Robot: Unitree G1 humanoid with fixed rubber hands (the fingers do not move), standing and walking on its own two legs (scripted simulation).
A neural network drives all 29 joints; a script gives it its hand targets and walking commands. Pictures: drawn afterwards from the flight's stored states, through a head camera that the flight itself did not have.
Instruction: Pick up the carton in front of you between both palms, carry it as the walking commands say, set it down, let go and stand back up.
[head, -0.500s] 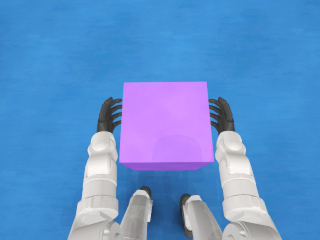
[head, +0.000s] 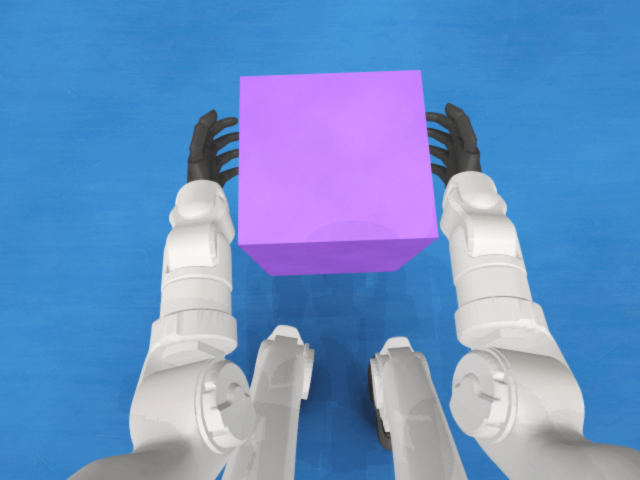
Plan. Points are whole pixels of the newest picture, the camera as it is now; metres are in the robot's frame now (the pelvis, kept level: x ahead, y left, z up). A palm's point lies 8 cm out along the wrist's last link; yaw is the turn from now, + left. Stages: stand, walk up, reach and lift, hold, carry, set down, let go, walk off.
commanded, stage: set down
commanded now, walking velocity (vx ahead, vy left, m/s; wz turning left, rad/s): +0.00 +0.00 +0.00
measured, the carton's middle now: (331, 191) +0.47 +0.04 -0.17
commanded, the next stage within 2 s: none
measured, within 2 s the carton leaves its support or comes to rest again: rests again in 1.82 s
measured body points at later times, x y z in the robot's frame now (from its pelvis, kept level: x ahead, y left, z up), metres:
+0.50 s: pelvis -0.02 -0.01 -0.11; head +0.32 +0.01 +0.18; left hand +0.49 +0.20 -0.25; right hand +0.54 -0.10 -0.25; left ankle +0.09 +0.12 -0.54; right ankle +0.06 -0.13 -0.54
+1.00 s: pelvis -0.01 +0.00 -0.19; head +0.36 +0.00 +0.05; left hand +0.52 +0.21 -0.36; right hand +0.57 -0.09 -0.36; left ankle +0.09 +0.12 -0.54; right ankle +0.06 -0.12 -0.54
